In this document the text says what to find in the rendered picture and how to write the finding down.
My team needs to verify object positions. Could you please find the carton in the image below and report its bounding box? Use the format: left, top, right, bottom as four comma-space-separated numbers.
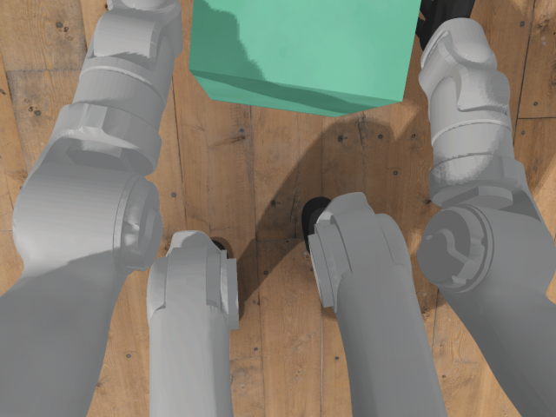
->
189, 0, 421, 117

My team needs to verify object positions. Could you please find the right robot forearm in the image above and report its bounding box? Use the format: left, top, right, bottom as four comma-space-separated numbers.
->
418, 17, 547, 228

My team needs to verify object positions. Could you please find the right robot hand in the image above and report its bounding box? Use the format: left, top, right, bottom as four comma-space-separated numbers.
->
415, 0, 475, 51

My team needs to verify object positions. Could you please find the robot left upper arm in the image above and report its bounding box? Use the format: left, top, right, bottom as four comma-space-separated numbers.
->
0, 162, 163, 417

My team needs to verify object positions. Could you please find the robot right upper arm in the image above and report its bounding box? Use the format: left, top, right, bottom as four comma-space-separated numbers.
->
416, 203, 556, 417

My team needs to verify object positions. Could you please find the left robot forearm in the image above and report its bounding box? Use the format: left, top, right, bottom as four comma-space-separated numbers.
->
12, 0, 183, 254

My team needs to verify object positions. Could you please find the robot left foot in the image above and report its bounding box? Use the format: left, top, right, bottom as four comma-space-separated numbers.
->
211, 240, 228, 259

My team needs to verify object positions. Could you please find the right robot thigh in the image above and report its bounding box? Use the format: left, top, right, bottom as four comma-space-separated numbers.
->
308, 208, 447, 417

